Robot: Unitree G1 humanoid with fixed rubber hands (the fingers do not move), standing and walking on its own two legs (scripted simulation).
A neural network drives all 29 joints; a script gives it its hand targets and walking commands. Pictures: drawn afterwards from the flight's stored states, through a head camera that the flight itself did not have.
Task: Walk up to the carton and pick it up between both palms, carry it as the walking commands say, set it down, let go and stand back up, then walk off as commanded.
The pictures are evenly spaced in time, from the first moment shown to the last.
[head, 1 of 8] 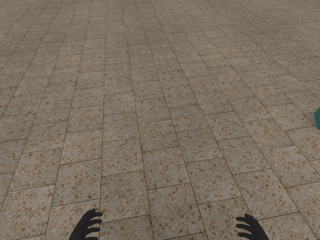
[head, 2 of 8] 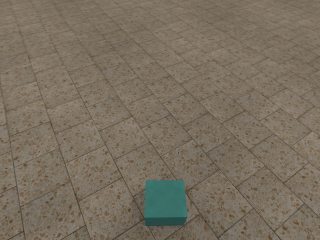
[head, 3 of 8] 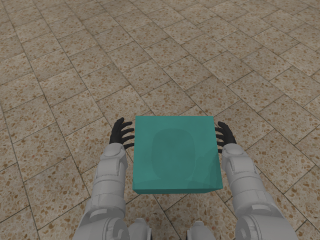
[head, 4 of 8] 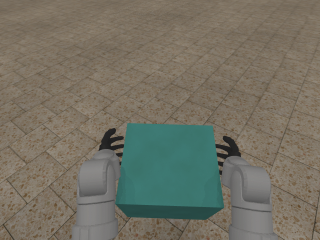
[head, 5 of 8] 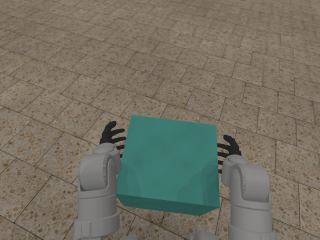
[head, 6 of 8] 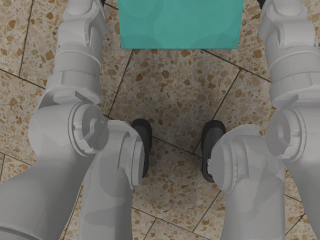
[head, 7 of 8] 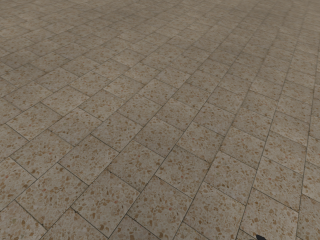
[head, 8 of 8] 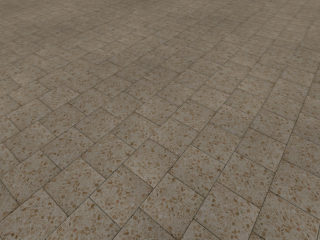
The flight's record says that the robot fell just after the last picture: no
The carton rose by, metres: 0.70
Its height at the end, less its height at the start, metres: +0.00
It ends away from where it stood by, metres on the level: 4.10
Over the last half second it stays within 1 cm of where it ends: yes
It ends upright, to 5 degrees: yes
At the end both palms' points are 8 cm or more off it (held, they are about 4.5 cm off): yes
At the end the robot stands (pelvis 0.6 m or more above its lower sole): yes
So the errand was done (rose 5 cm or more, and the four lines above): yes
